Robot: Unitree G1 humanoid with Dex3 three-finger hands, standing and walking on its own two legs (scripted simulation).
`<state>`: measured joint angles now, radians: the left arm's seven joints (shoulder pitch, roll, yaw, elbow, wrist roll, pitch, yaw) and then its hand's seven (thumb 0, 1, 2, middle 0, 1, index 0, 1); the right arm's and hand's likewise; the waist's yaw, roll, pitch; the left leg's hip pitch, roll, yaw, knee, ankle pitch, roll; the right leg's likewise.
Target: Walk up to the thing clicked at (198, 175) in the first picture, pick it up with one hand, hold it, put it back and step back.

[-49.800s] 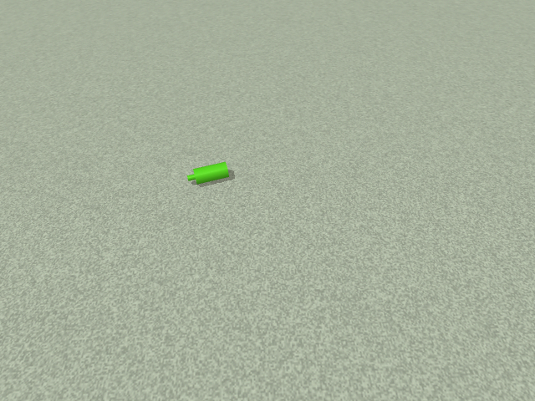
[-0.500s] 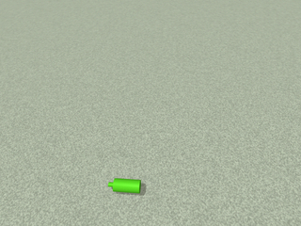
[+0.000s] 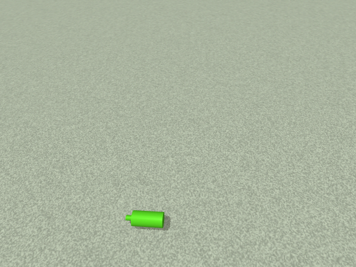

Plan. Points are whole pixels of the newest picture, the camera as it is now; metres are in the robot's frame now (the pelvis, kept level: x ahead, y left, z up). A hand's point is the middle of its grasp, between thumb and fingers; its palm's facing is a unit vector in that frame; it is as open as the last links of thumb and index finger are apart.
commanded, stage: stand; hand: left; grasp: from above
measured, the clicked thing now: (144, 218) +0.49 +0.24 -0.74
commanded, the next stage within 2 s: step back in 0.12 s
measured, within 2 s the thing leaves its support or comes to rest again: neither
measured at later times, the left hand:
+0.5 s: hand out of the picture +0.09 +0.32 -0.18, palm faces -0.02 -0.93 -0.37, open 7.3 cm
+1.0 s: hand out of the picture -0.08 +0.30 -0.16, palm faces -0.08 -0.91 -0.40, open 7.3 cm
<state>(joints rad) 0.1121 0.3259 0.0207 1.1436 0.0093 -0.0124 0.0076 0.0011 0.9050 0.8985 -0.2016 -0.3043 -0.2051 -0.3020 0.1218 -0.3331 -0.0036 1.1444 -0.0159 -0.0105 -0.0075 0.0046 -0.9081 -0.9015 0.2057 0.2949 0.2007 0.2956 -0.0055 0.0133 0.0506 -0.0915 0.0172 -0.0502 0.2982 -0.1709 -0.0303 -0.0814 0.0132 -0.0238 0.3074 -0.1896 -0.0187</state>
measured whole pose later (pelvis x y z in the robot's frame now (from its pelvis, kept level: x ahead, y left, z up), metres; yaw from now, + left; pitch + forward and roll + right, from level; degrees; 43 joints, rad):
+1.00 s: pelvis -0.18 +0.04 -0.02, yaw -5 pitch -2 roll +1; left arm 0.20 0.35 0.08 0.87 0.03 0.05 0.00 0.00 0.90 0.90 -0.20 -0.30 -0.21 -0.30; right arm 0.13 -0.39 -0.05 0.89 0.00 0.05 -0.01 0.00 -0.91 -0.90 0.21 0.30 0.20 0.30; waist 0.01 0.01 0.15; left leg -0.49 -0.10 -0.10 1.00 -0.45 -0.01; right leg -0.25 0.01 0.04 0.62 -0.33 -0.03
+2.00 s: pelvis -0.51 +0.03 -0.03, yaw +1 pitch -3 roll +2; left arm 0.10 0.41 0.06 0.78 0.02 0.06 0.03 0.00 0.90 0.90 -0.20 -0.30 -0.21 -0.30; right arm 0.18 -0.37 -0.05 0.89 -0.03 0.05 -0.01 0.01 -0.91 -0.90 0.21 0.29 0.20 0.30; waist 0.01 -0.05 0.20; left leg -0.25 -0.07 -0.01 0.65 -0.35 0.01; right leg -0.44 -0.07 0.00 0.74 -0.30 0.00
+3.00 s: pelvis -0.64 +0.00 -0.02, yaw +1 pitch -3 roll +0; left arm 0.22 0.35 0.06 0.97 0.03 -0.05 -0.01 0.00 0.90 0.90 -0.20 -0.30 -0.21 -0.30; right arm 0.24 -0.40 -0.06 1.00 -0.03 0.00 0.01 0.01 -0.91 -0.90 0.21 0.29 0.20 0.30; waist 0.02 0.04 0.07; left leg -0.39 -0.02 -0.09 0.90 -0.45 0.01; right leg -0.22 0.01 -0.06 0.55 -0.29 -0.03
